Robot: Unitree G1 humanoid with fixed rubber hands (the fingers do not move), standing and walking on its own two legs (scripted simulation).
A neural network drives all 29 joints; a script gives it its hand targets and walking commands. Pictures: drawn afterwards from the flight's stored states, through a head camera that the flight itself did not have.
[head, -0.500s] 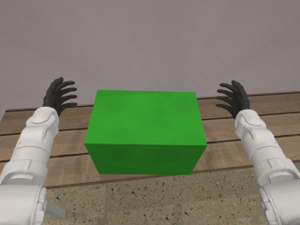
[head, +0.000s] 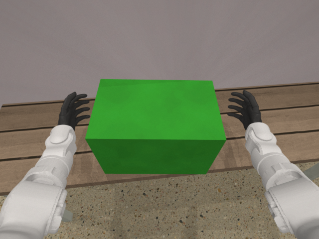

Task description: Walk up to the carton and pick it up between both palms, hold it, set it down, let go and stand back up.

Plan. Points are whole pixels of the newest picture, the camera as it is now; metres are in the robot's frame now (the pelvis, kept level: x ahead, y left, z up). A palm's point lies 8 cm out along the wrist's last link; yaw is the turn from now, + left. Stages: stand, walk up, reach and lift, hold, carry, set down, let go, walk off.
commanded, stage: reach and lift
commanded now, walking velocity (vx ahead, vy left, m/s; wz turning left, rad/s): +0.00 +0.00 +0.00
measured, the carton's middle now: (156, 129) +0.42 +0.03 +0.01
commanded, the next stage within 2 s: none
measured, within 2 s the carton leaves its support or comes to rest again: neither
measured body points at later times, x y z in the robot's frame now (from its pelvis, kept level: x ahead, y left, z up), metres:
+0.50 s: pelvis -0.02 -0.01 -0.02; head +0.07 +0.00 +0.42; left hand +0.42 +0.23 +0.02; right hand +0.44 -0.18 +0.02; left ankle +0.01 +0.14 -0.71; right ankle +0.02 -0.13 -0.71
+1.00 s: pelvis -0.01 +0.00 -0.01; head +0.07 +0.01 +0.43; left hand +0.42 +0.22 +0.02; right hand +0.44 -0.17 +0.03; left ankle +0.01 +0.14 -0.71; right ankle +0.02 -0.13 -0.71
